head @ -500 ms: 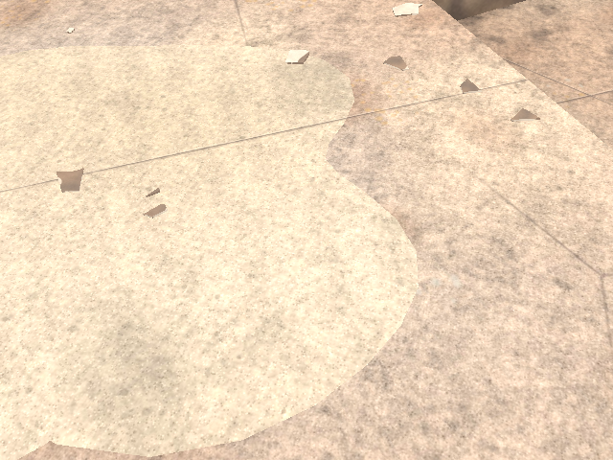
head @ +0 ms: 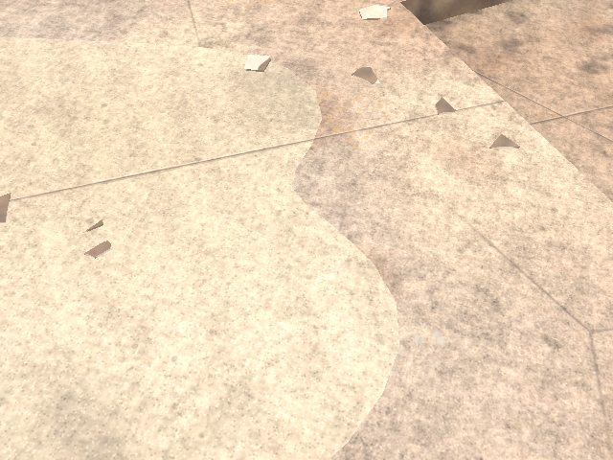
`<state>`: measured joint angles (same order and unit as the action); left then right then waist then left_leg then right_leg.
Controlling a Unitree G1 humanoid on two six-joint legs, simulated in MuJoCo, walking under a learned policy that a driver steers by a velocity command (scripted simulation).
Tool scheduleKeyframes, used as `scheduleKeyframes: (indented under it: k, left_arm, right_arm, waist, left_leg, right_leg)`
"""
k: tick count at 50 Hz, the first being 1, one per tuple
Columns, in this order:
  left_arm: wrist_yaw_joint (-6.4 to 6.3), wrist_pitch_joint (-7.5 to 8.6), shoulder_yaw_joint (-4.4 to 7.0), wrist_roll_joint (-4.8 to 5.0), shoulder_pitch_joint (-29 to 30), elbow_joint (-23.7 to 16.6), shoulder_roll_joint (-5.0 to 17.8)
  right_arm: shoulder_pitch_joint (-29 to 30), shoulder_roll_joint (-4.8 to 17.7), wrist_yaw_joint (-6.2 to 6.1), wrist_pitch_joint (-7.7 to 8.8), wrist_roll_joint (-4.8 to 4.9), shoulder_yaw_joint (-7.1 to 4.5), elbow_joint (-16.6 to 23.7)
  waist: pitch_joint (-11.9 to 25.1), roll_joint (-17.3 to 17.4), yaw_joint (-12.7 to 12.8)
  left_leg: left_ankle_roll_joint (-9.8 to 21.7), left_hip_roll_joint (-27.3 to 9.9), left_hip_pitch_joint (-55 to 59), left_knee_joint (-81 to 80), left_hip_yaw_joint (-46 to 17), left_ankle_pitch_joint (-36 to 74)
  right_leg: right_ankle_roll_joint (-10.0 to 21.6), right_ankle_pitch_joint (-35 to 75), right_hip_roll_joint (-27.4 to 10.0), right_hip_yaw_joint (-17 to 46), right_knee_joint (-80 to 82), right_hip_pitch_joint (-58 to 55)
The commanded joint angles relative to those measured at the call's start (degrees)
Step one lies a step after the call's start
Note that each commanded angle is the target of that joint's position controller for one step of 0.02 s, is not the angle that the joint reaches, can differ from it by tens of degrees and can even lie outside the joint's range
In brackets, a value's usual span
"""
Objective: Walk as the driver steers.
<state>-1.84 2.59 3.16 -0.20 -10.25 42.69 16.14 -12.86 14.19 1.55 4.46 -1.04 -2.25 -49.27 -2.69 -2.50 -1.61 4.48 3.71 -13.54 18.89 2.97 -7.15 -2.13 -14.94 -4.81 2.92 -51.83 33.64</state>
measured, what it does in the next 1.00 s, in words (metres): walks ahead, turning left: right foot, then left foot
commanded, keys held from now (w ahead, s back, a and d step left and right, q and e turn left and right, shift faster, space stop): no key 0.08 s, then q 0.48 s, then w+q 0.40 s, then w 0.04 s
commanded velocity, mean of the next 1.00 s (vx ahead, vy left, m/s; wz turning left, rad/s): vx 0.16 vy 0.00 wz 0.41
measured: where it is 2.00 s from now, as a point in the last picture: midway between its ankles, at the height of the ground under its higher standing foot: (161, 403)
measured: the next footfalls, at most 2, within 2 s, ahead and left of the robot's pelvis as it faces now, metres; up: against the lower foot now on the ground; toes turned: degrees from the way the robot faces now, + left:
right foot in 0.18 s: +0.16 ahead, -0.15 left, +0.00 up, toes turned +1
left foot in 0.50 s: +0.09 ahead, +0.11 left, +0.00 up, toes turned +13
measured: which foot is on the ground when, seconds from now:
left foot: down 0.00-0.20, up 0.22-0.48, down 0.50-1.00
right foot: up 0.00-0.16, down 0.18-0.50, up 0.52-1.00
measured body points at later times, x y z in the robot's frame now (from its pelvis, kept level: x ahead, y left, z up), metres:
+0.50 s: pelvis +0.06 +0.00 -0.02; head +0.08 +0.03 +0.43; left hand +0.16 +0.31 -0.13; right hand +0.23 -0.26 -0.12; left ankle +0.05 +0.10 -0.74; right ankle +0.12 -0.15 -0.74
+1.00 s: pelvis +0.15 +0.03 +0.00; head +0.16 +0.05 +0.45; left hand +0.22 +0.36 -0.08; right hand +0.32 -0.21 -0.11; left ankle +0.05 +0.10 -0.74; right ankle +0.26 -0.06 -0.74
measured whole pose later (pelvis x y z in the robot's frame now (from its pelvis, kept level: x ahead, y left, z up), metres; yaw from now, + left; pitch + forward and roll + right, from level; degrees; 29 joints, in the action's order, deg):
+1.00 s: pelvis +0.15 +0.03 +0.00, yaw +28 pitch +3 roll -1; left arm 0.7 6.7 4.6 1.3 -3.0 44.5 16.9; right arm -20.4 16.7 -1.3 0.9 1.4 -4.4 -43.6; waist 1.6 -0.5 -4.2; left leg 3.1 5.2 -8.5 23.7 -13.4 -17.0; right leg -1.4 -8.9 1.3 3.8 -25.2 20.5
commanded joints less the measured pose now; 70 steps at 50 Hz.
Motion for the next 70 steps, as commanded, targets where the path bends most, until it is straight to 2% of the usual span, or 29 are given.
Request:
scheduleKeyframes:
  k: [1, 5, 8, 9, 10, 11, 13, 14, 16, 18, 24, 25, 26, 27, 28, 30, 32, 37, 45, 48, 50, 51, 52, 53, 54, 55, 58, 64, 70]
  left_arm:
    - [0.08, -0.56, 0.24, -0.02, -5.7, -0.7, 1.6]
    - [0.2, -1.05, 0.76, -0.04, -0.1, -2.0, 3.3]
    - [-0.21, -0.66, 1.63, -0.76, -0.6, -1.9, 5.0]
    - [-0.76, -0.52, 2.43, -1.15, -1.7, -2.2, 8.1]
    - [-1.31, -1.09, 3.31, -1.05, -1.9, -2.6, 11.3]
    - [-1.36, -1.86, 3.39, -0.48, -3.4, -1.9, 9.9]
    - [-1.53, -2.01, 3.12, -1.05, -5.1, -1.9, 8.0]
    - [-1.7, -1.68, 3.01, -1.29, -3.7, -2.5, 8.2]
    - [-1.75, -1.3, 2.9, -0.32, 3.9, -3.4, 7.4]
    - [-1.58, -1.66, 3.13, -0.4, 7.0, -3.0, 7.6]
    - [-1.54, -2.63, 3.44, 1.19, 6.0, -0.3, 8.2]
    - [-1.26, -3.03, 3.12, 0.95, 3.1, 1.2, 6.4]
    - [-0.86, -3.38, 2.07, -1.39, 1.9, -0.1, 2.8]
    - [-1.37, -3.02, 2.33, -1.21, 9.3, -3.2, 4.2]
    - [-1.75, -2.94, 2.91, -0.19, 10.6, -3.5, 6.1]
    - [-1.9, -2.58, 3.92, 0.0, 7.6, -1.2, 7.7]
    - [-1.34, -1.63, 4.17, 0.06, 7.6, -1.2, 7.6]
    - [0.43, 1.66, 3.52, 0.19, 10.4, -1.4, 5.0]
    - [2.31, 4.1, 2.63, 1.41, 13.9, -2.8, 5.0]
    - [2.56, 5.13, 2.84, 1.89, 11.5, -2.7, 6.3]
    - [2.41, 5.59, 3.11, 1.35, 5.6, -0.7, 6.7]
    - [2.1, 5.7, 3.5, 0.75, 0.2, 0.6, 7.9]
    - [1.83, 5.59, 3.86, -0.2, -7.4, 1.8, 10.6]
    - [2.56, 5.05, 5.26, -0.75, -11.4, 4.2, 15.9]
    - [2.97, 5.08, 4.26, 0.55, -8.6, 3.1, 11.1]
    - [2.95, 4.94, 3.31, 0.88, -7.1, 2.5, 7.8]
    - [2.63, 4.22, 1.87, 0.03, -4.1, 2.1, 5.4]
    - [2.12, 3.57, 2.15, 1.08, -7.6, 4.2, 8.3]
    - [2.02, 2.38, 2.2, 2.12, -11.7, 6.3, 10.1]
  right_arm:
    - [4.6, 8.2, -0.88, 0.24, 0.18, -1.61, 3.2]
    - [2.5, 8.7, -0.9, -1.13, 0.57, -1.42, 1.0]
    - [2.9, 8.6, -1.17, -2.15, 2.1, -1.11, 0.8]
    - [1.6, 7.7, -1.39, -2.06, 1.53, -0.87, 1.4]
    - [-2.7, 6.1, -1.27, -1.73, 0.76, -0.72, 1.3]
    - [-2.0, 4.5, -1.74, -1.95, 1.26, -0.27, 2.2]
    - [3.8, 8.3, -2.14, -3.49, 2.29, -1.76, 4.4]
    - [3.2, 9.3, -2.22, -4.66, 2.39, -2.66, 4.3]
    - [0.6, 7.4, -2.46, -6.79, 2.44, -2.78, 4.2]
    - [0.7, 5.5, -2.43, -7.78, 2.0, -2.44, 4.7]
    - [-2.2, 6.9, -0.34, -8.0, 1.61, -3.67, 5.9]
    - [-3.2, 8.6, -0.63, -7.92, 1.08, -4.35, 5.9]
    - [-3.4, 16.2, -1.96, -7.73, 0.87, -6.02, 7.6]
    - [-4.3, 18.5, -1.36, -6.44, -1.48, -5.81, 9.1]
    - [-2.6, 17.0, -1.16, -5.06, -1.86, -5.49, 9.4]
    - [0.5, 12.8, -1.86, -3.88, 1.48, -4.62, 9.5]
    - [0.4, 10.7, -2.74, -3.67, 2.08, -3.69, 9.5]
    - [-4.6, 11.2, -3.89, -2.38, 1.82, -3.98, 8.6]
    - [-6.2, 12.8, -3.19, -2.62, 2.56, -4.72, 8.7]
    - [-5.5, 12.1, -2.88, -2.91, 2.56, -4.47, 9.3]
    - [-4.9, 9.2, -2.81, -2.97, 2.35, -3.5, 9.5]
    - [-4.7, 6.4, -2.8, -2.74, 1.98, -2.57, 9.7]
    - [-5.3, 2.2, -2.69, -2.4, 1.13, -1.24, 10.2]
    - [-7.0, 4.0, -2.84, -1.56, 3.12, -1.61, 12.9]
    - [-6.5, 9.7, -2.92, -1.08, 3.5, -2.81, 11.4]
    - [-4.0, 10.8, -2.65, -0.93, 3.11, -3.18, 10.9]
    - [-0.8, 8.2, -1.68, -0.29, 1.87, -2.81, 11.4]
    - [8.4, 3.2, -0.73, 0.33, 1.44, -0.66, 15.1]
    - [13.9, 5.3, 0.63, 0.44, 2.4, -1.09, 17.6]
  waist:
    - [8.6, 7.3, 3.0]
    - [6.8, 6.9, 0.9]
    - [5.4, 5.9, 2.6]
    - [7.0, 3.0, 2.0]
    - [9.1, -4.4, -0.7]
    - [10.8, -10.4, 1.0]
    - [10.4, -11.6, 5.1]
    - [10.1, -8.7, 4.2]
    - [7.7, -5.8, 0.4]
    - [6.8, -6.8, -0.2]
    - [9.5, -5.4, -0.7]
    - [7.2, 0.5, -0.3]
    - [4.8, 19.6, 1.7]
    - [6.4, 19.6, -2.2]
    - [5.9, 13.7, -1.7]
    - [5.8, 8.7, 0.5]
    - [4.4, 11.1, 0.7]
    - [4.3, 9.3, -0.9]
    - [1.8, 10.3, -2.7]
    - [2.5, 10.9, -1.1]
    - [4.1, 10.3, 2.0]
    - [6.6, 8.6, 4.4]
    - [10.9, -1.0, 6.3]
    - [9.8, -15.1, 4.5]
    - [3.6, -8.4, 4.7]
    - [0.1, -6.0, 4.9]
    - [-0.5, -3.5, 3.1]
    - [-0.4, -3.1, 5.4]
    - [-1.4, -3.6, 5.2]
  left_leg:
    - [8.7, -13.9, -0.8, -4.1, -4.6, 36.9]
    - [8.4, -15.3, 1.4, -2.8, -8.1, 24.2]
    - [4.9, -12.3, 0.3, 2.8, -11.2, 12.3]
    - [2.4, -9.7, -2.2, 6.8, -11.0, 7.3]
    - [-0.2, -4.5, -9.5, 11.9, -7.3, -6.8]
    - [-2.7, -1.2, -14.3, 18.5, -2.6, -16.0]
    - [-4.7, -1.6, -20.4, 36.9, -2.9, -28.8]
    - [-5.5, -3.1, -21.3, 45.2, -4.8, -29.8]
    - [-6.4, -5.9, -18.2, 42.6, -5.5, -24.1]
    - [-7.0, -5.6, -12.1, 37.0, -2.4, -19.6]
    - [-2.6, -2.7, 1.2, 14.4, 2.7, -5.4]
    - [-0.4, -3.6, 4.5, 8.3, -1.7, -0.4]
    - [6.4, -19.1, 9.4, 1.8, -24.6, 15.6]
    - [15.8, -25.7, 4.4, -2.3, -35.4, 16.2]
    - [15.0, -23.5, 3.8, -3.0, -32.7, 9.5]
    - [8.6, -18.0, 5.7, -4.5, -28.2, -16.9]
    - [7.4, -16.1, 5.5, -7.6, -28.6, -25.7]
    - [7.4, -14.6, 11.6, -8.4, -26.1, -15.6]
    - [8.9, -13.1, 5.1, -6.2, -29.2, -16.5]
    - [8.1, -12.2, 2.8, -3.9, -31.9, -16.3]
    - [6.0, -9.5, -0.2, 1.1, -30.0, -14.8]
    - [3.9, -7.4, -5.0, 7.6, -27.1, -15.1]
    - [0.5, -1.4, -12.6, 25.6, -18.9, -21.6]
    - [-0.7, 2.1, -29.0, 38.0, -14.0, -27.6]
    - [-1.2, -2.1, -34.7, 44.7, -14.9, -24.6]
    - [-1.4, -3.4, -36.0, 46.6, -14.6, -19.0]
    - [-2.5, -7.7, -32.1, 43.1, -10.8, -10.3]
    - [-5.1, -8.2, -25.4, 24.4, -3.9, 2.1]
    - [-2.5, -5.9, -17.6, 12.9, -3.2, 5.0]
  right_leg:
    - [-0.1, 8.7, -0.1, -0.6, 7.8, -11.7]
    - [0.5, 7.9, 0.7, -0.1, 15.6, -13.3]
    - [2.6, 15.2, 2.1, -0.9, 28.1, -20.5]
    - [4.1, 27.6, -2.4, 2.9, 27.0, -25.7]
    - [8.1, 36.1, -8.7, 6.7, 24.5, -33.0]
    - [13.0, 31.9, -12.9, 11.2, 26.7, -34.5]
    - [17.6, 29.6, -18.2, 17.6, 31.3, -33.4]
    - [18.2, 29.4, -18.8, 16.1, 32.0, -30.7]
    - [14.5, 21.8, -15.1, 8.4, 33.7, -23.7]
    - [12.6, 19.8, -12.1, 1.9, 34.3, -18.3]
    - [8.4, 9.9, -11.6, -4.1, 26.0, -18.1]
    - [4.4, 1.1, -8.6, -7.8, 18.5, -13.0]
    - [-2.3, -17.7, -0.2, -13.7, -0.2, 1.6]
    - [-2.1, -25.1, 4.7, -3.0, -11.3, 6.2]
    - [-1.0, -21.3, 3.7, 0.4, -15.4, 7.3]
    - [0.6, -9.6, 1.1, 1.7, -12.9, 9.1]
    - [0.6, -2.6, 1.4, 1.6, -10.1, 8.8]
    - [-0.3, 5.8, 3.3, 1.9, 6.0, 7.3]
    - [-0.8, 4.8, 5.6, 1.7, 21.7, -3.7]
    - [0.6, 4.8, 6.3, 1.3, 25.8, -11.9]
    - [2.2, 7.6, 5.3, -0.3, 30.1, -22.0]
    - [4.1, 6.2, 1.1, 3.0, 30.1, -30.8]
    - [7.8, 0.0, -8.6, 14.4, 32.4, -41.2]
    - [15.9, -16.7, -17.8, 37.3, 38.3, -46.3]
    - [16.5, -23.4, -17.6, 37.0, 39.7, -42.9]
    - [14.6, -19.4, -14.4, 30.5, 39.7, -40.5]
    - [12.9, -2.9, -9.3, 18.2, 41.6, -33.8]
    - [13.1, 16.3, -5.7, 5.8, 43.7, -28.8]
    - [11.4, 20.9, -9.4, 4.3, 41.7, -32.2]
